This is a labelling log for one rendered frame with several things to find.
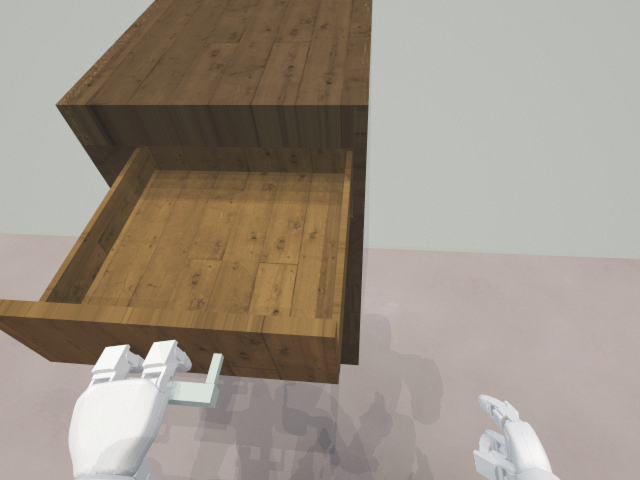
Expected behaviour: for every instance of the handle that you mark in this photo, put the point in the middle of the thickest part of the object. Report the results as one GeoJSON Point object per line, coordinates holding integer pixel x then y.
{"type": "Point", "coordinates": [196, 394]}

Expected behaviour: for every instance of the cabinet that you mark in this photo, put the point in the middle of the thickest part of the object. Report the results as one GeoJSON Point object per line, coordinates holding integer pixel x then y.
{"type": "Point", "coordinates": [237, 73]}

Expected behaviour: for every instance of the drawer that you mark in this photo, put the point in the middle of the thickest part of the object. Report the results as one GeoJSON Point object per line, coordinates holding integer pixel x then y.
{"type": "Point", "coordinates": [240, 251]}

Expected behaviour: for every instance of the left robot hand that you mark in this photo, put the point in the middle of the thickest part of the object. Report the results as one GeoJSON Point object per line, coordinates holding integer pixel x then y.
{"type": "Point", "coordinates": [116, 420]}

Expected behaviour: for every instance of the right robot hand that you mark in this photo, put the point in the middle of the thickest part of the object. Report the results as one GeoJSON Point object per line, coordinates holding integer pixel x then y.
{"type": "Point", "coordinates": [504, 457]}

